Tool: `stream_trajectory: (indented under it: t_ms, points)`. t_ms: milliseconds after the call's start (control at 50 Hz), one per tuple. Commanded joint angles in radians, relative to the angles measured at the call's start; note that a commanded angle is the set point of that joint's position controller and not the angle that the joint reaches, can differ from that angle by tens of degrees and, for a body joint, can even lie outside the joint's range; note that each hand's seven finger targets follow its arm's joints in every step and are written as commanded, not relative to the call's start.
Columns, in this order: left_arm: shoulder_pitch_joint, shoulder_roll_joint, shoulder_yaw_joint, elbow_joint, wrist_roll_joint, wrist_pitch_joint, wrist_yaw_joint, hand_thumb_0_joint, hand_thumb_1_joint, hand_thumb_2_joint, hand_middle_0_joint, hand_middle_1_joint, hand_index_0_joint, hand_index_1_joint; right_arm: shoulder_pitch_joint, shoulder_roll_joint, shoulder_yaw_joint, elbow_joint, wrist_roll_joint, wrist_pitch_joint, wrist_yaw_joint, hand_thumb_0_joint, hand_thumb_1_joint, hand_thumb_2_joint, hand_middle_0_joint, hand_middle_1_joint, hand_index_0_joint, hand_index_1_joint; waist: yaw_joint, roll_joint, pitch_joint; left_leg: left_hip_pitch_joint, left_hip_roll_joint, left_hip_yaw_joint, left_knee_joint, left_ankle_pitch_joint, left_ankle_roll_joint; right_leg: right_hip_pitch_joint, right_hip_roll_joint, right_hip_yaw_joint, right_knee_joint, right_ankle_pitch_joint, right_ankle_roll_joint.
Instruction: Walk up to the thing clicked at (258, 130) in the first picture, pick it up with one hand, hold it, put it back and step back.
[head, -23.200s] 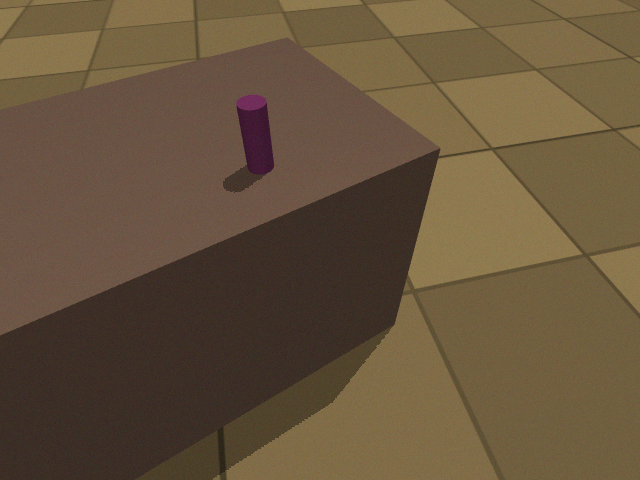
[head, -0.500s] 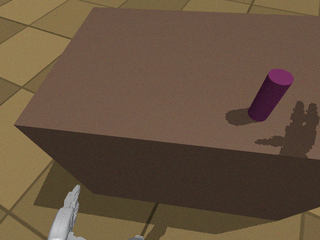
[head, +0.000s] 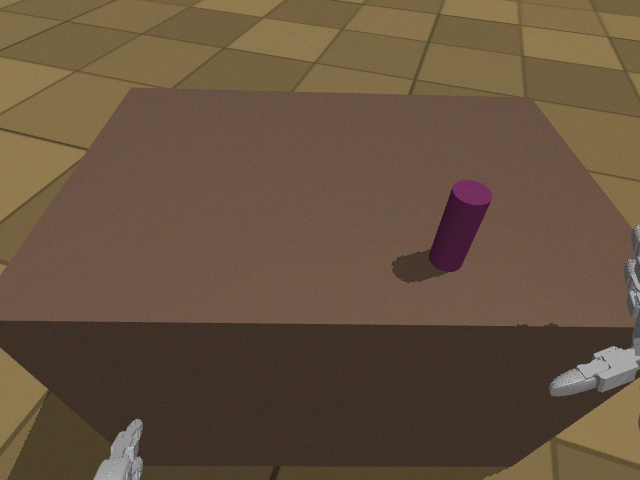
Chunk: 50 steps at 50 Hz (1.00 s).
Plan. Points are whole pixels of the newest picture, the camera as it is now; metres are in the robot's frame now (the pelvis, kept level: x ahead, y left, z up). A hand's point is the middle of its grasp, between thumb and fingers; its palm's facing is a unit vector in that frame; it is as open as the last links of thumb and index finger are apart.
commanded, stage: sink last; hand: right
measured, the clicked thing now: (457, 228) +0.46 -0.20 +0.06
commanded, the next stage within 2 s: home in 0.56 s
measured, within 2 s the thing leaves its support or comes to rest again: neither
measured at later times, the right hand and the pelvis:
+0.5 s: hand out of the picture +0.13 -0.27 +0.14, palm faces +0.47 +0.76 -0.45, open 17.6 cm; pelvis -0.05 +0.02 +0.00, yaw -2 degrees
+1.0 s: hand out of the picture +0.12 -0.21 +0.01, palm faces +0.24 +0.93 -0.29, open 17.5 cm; pelvis -0.05 +0.01 +0.01, yaw -1 degrees
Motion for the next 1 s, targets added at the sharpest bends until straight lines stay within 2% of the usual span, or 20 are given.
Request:
stream_trajectory:
  t_ms: [0,20,60,80,100,160,240,320,380,440,460,520,580,640,700,740,800,860,920,980]
  points:
    - [-0.155,0.216,0.145,-0.207,0.017,-0.042,0.056,0.000,-0.527,0.044,-0.050,-0.038,-0.050,-0.037,-0.135,-0.324,-0.204,-0.475,0.016,-0.093,-0.081,0.000,0.611,-0.040,0.053,0.057,0.051,0.057,-0.018,-0.084,-0.165,0.157,-0.029,0.062,-0.029,0.333,0.051,0.089,0.014,-0.031,-0.092,0.461,0.004]
    - [-0.210,0.209,0.139,-0.248,0.019,-0.052,0.070,0.000,-0.527,0.043,-0.049,-0.037,-0.049,-0.036,-0.090,-0.290,-0.185,-0.568,0.020,-0.108,-0.089,0.000,0.611,-0.039,0.052,0.057,0.051,0.057,-0.038,-0.082,-0.197,0.181,-0.028,0.061,-0.031,0.323,0.050,0.099,0.015,-0.028,-0.091,0.451,0.003]
    - [-0.176,0.167,0.108,-0.226,0.028,-0.063,0.092,0.000,-0.524,0.040,-0.048,-0.035,-0.049,-0.034,0.076,-0.214,-0.160,-0.500,0.017,-0.118,-0.105,0.000,0.611,-0.040,0.050,0.058,0.051,0.058,-0.038,-0.012,-0.108,0.175,-0.024,0.065,-0.045,0.264,0.042,0.054,0.019,-0.026,-0.098,0.368,-0.008]
    - [-0.146,0.145,0.099,-0.204,0.030,-0.063,0.098,0.000,-0.526,0.041,-0.049,-0.036,-0.049,-0.035,0.167,-0.157,-0.123,-0.418,0.014,-0.120,-0.103,0.000,0.611,-0.042,0.050,0.058,0.051,0.058,-0.022,0.030,-0.041,0.150,-0.023,0.063,-0.059,0.231,0.034,0.032,0.023,-0.032,-0.101,0.318,-0.016]
    - [-0.159,0.137,0.086,-0.228,0.034,-0.066,0.102,0.000,-0.523,0.041,-0.048,-0.037,-0.049,-0.036,0.174,-0.120,-0.087,-0.462,0.009,-0.134,-0.099,0.000,0.611,-0.041,0.049,0.059,0.050,0.059,-0.015,0.055,-0.048,0.146,-0.019,0.063,-0.061,0.208,0.031,0.042,0.023,-0.035,-0.104,0.289,-0.020]
    - [-0.061,0.089,0.044,-0.229,0.032,-0.069,0.100,0.000,-0.513,0.037,-0.048,-0.042,-0.052,-0.037,0.292,-0.076,-0.070,-0.473,0.004,-0.160,-0.086,0.000,0.611,-0.041,0.046,0.061,0.050,0.061,-0.016,0.097,-0.020,0.140,-0.009,0.062,-0.076,0.201,0.021,0.049,0.033,-0.049,-0.110,0.275,-0.026]
    - [0.029,0.111,0.113,-0.135,0.029,-0.072,0.095,0.000,-0.508,0.036,-0.048,-0.046,-0.053,-0.040,0.318,-0.133,-0.139,-0.574,0.011,-0.197,-0.071,0.000,0.611,-0.043,0.045,0.062,0.050,0.062,-0.014,0.018,0.043,0.085,0.004,0.052,-0.094,0.142,0.018,0.042,0.052,-0.063,-0.134,0.207,-0.028]
    - [-0.025,0.097,0.107,-0.070,0.037,-0.101,0.095,0.000,-0.508,0.035,-0.049,-0.046,-0.054,-0.039,0.203,-0.159,-0.174,-0.562,0.012,-0.219,-0.075,0.000,0.611,-0.044,0.046,0.062,0.051,0.062,0.019,-0.010,0.157,0.015,0.014,0.030,-0.143,-0.031,0.016,0.018,0.057,-0.056,-0.167,0.047,-0.033]
    - [-0.118,0.154,0.144,-0.105,0.047,-0.136,0.104,0.000,-0.509,0.031,-0.050,-0.044,-0.055,-0.039,0.199,-0.166,-0.195,-0.508,0.008,-0.240,-0.080,0.000,0.603,-0.044,0.048,0.061,0.052,0.061,0.018,0.022,0.163,0.014,0.015,0.029,-0.162,-0.115,0.015,0.003,0.055,-0.040,-0.176,-0.017,-0.034]
    - [-0.123,0.098,0.091,-0.074,0.052,-0.157,0.099,0.000,-0.522,0.036,-0.052,-0.039,-0.052,-0.038,0.256,-0.153,-0.204,-0.389,0.000,-0.272,-0.083,0.000,0.586,-0.047,0.048,0.061,0.052,0.061,-0.021,0.073,0.154,0.048,0.017,0.035,-0.166,-0.113,0.016,-0.005,0.059,-0.037,-0.170,0.011,-0.031]
    - [-0.146,0.082,0.075,-0.085,0.051,-0.165,0.094,0.000,-0.525,0.039,-0.052,-0.040,-0.052,-0.040,0.252,-0.130,-0.175,-0.417,-0.001,-0.288,-0.080,0.000,0.575,-0.049,0.049,0.061,0.053,0.061,-0.032,0.057,0.135,0.057,0.017,0.037,-0.160,-0.104,0.018,-0.003,0.057,-0.035,-0.173,0.023,-0.027]
    - [-0.175,0.155,0.127,-0.114,0.058,-0.185,0.103,0.000,-0.533,0.049,-0.053,-0.039,-0.049,-0.042,0.249,-0.167,-0.214,-0.360,-0.009,-0.315,-0.085,0.000,0.567,-0.054,0.048,0.061,0.052,0.062,-0.037,0.091,0.051,0.107,0.015,0.040,-0.153,-0.061,0.018,0.037,0.053,-0.031,-0.175,0.072,-0.025]
    - [-0.165,0.120,0.079,-0.116,0.055,-0.199,0.099,0.000,-0.533,0.061,-0.053,-0.043,-0.048,-0.047,0.230,-0.163,-0.198,-0.402,-0.010,-0.349,-0.086,0.000,0.557,-0.057,0.048,0.061,0.053,0.061,-0.053,0.061,0.027,0.133,0.016,0.039,-0.144,-0.014,0.021,0.052,0.054,-0.036,-0.183,0.107,-0.022]
    - [-0.160,0.192,0.144,-0.122,0.056,-0.213,0.111,0.000,-0.526,0.074,-0.050,-0.045,-0.044,-0.051,0.243,-0.155,-0.187,-0.338,-0.012,-0.355,-0.090,0.000,0.555,-0.060,0.046,0.062,0.052,0.062,-0.026,0.069,0.041,0.128,0.001,0.056,-0.152,-0.015,0.025,0.066,0.050,-0.032,-0.209,0.088,-0.024]
    - [-0.103,0.081,0.049,-0.068,0.051,-0.210,0.099,0.000,-0.286,0.314,-0.118,-0.168,-0.120,-0.166,0.247,-0.117,-0.154,-0.277,-0.016,-0.362,-0.081,0.000,0.577,-0.042,0.050,0.049,0.050,0.049,-0.030,0.043,0.099,0.116,-0.003,0.060,-0.164,-0.014,0.027,0.057,0.050,-0.037,-0.223,0.085,-0.022]
    - [-0.126,0.028,-0.011,-0.051,0.046,-0.211,0.091,0.000,-0.126,0.470,-0.123,-0.175,-0.124,-0.174,0.256,-0.077,-0.099,-0.242,-0.012,-0.362,-0.071,0.000,0.582,-0.039,0.050,0.048,0.050,0.048,-0.029,0.035,0.161,0.102,-0.002,0.058,-0.187,-0.053,0.027,0.036,0.052,-0.044,-0.238,0.050,-0.023]
    - [-0.175,-0.014,-0.076,-0.027,0.046,-0.217,0.082,0.000,0.114,0.523,-0.132,-0.190,-0.133,-0.189,0.266,-0.022,-0.011,-0.215,-0.015,-0.356,-0.057,0.000,0.581,-0.039,0.050,0.048,0.050,0.048,-0.028,-0.005,0.180,0.101,-0.009,0.061,-0.190,-0.050,0.030,0.027,0.050,-0.050,-0.256,0.043,-0.022]
    - [-0.196,0.015,-0.066,0.055,0.052,-0.220,0.079,0.000,0.354,0.592,-0.145,-0.208,-0.145,-0.208,0.312,0.033,0.074,-0.127,-0.018,-0.337,-0.051,0.000,0.544,-0.060,0.054,0.054,0.054,0.054,-0.014,-0.028,0.182,0.096,-0.017,0.064,-0.183,-0.038,0.034,0.012,0.046,-0.044,-0.263,0.036,-0.021]
    - [-0.217,0.154,0.052,0.046,0.061,-0.233,0.089,0.000,0.410,0.618,-0.150,-0.215,-0.149,-0.215,0.276,-0.012,0.064,-0.147,-0.030,-0.330,-0.057,0.000,0.512,-0.078,0.057,0.060,0.057,0.060,0.015,-0.024,0.094,0.111,-0.023,0.074,-0.164,0.029,0.036,0.069,0.036,-0.031,-0.258,0.091,-0.013]
    - [-0.220,0.161,0.069,0.031,0.067,-0.239,0.098,0.000,0.629,0.751,-0.174,-0.253,-0.173,-0.254,0.263,0.010,0.088,-0.035,-0.045,-0.304,-0.067,0.000,0.525,-0.070,0.056,0.058,0.056,0.058,0.037,0.044,0.010,0.146,-0.024,0.079,-0.151,0.135,0.029,0.133,0.035,-0.023,-0.226,0.194,-0.018]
